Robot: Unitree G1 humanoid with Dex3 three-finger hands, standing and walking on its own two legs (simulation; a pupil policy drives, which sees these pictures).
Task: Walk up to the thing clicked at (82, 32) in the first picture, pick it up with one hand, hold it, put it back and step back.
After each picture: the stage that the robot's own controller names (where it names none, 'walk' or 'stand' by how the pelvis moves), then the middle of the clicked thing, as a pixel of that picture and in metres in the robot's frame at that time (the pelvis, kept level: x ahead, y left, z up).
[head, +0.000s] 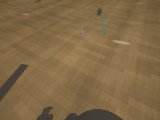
stand; (82, 32) +2.18 +0.27 -0.72
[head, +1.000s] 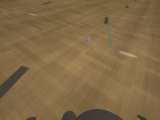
walk; (88, 39) +2.05 +0.07 -0.70
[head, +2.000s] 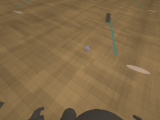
walk; (87, 49) +1.39 +0.01 -0.71
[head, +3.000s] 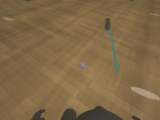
walk; (83, 66) +0.92 +0.07 -0.71
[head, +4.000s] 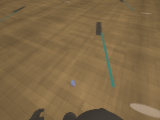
walk; (73, 83) +0.60 +0.22 -0.71
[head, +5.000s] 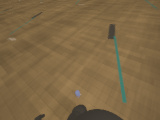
walk; (77, 93) +0.45 +0.24 -0.71
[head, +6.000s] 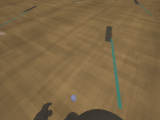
stand; (73, 98) +0.37 +0.19 -0.72
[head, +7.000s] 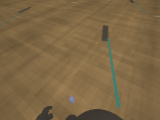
stand; (71, 100) +0.35 +0.22 -0.72
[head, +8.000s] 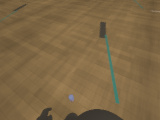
stand; (71, 98) +0.34 +0.23 -0.72
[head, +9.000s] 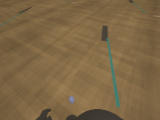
stand; (71, 99) +0.35 +0.22 -0.73
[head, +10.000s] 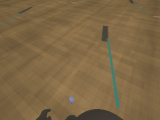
stand; (71, 100) +0.35 +0.22 -0.73
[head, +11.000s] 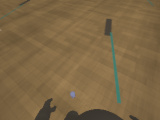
go down; (72, 94) +0.36 +0.21 -0.72
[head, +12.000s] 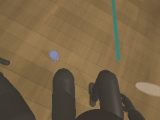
go down; (54, 56) +0.44 +0.25 -0.28
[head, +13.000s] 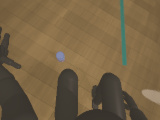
close in; (60, 57) +0.44 +0.24 -0.29
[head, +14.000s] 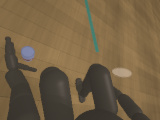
close in; (28, 54) +0.42 +0.28 -0.22
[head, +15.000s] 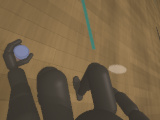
close; (22, 53) +0.41 +0.29 -0.22
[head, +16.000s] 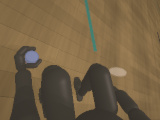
lift; (31, 58) +0.38 +0.26 -0.22
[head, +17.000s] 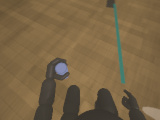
lift; (62, 71) +0.33 +0.19 +0.00
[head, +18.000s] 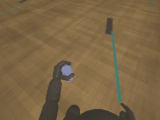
hold; (67, 73) +0.33 +0.17 +0.02
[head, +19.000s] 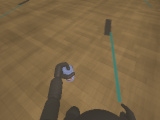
hold; (68, 73) +0.34 +0.16 +0.01
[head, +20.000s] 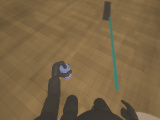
crouch; (65, 71) +0.36 +0.17 -0.06
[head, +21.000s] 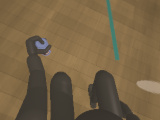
lower; (43, 47) +0.48 +0.27 -0.10
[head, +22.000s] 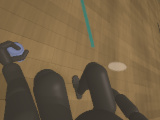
lower; (17, 52) +0.42 +0.29 -0.23
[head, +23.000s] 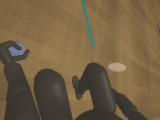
lower; (18, 52) +0.42 +0.30 -0.23
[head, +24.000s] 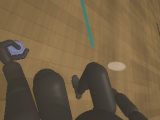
lower; (17, 51) +0.43 +0.29 -0.23
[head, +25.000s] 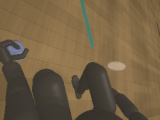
lower; (17, 51) +0.43 +0.30 -0.23
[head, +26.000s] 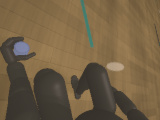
open; (21, 51) +0.42 +0.28 -0.23
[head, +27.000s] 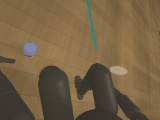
stand; (29, 50) +0.42 +0.27 -0.23
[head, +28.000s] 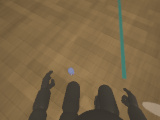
walk; (71, 71) +0.43 +0.20 -0.49
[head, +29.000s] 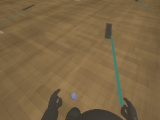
stand; (74, 96) +0.39 +0.18 -0.66
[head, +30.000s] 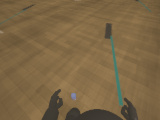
stand; (73, 96) +0.39 +0.19 -0.67
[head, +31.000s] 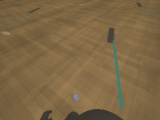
stand; (75, 97) +0.40 +0.17 -0.71
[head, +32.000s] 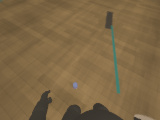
walk; (75, 85) +0.43 +0.14 -0.70
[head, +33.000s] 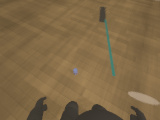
walk; (75, 71) +0.64 +0.18 -0.70
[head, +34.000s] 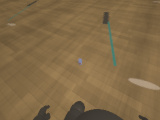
stand; (80, 61) +0.97 +0.25 -0.70
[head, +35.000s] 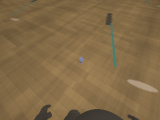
stand; (81, 60) +1.02 +0.19 -0.71
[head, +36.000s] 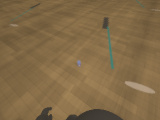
stand; (79, 63) +1.01 +0.23 -0.72
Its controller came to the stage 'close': yes
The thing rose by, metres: 0.72
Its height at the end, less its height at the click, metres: +0.00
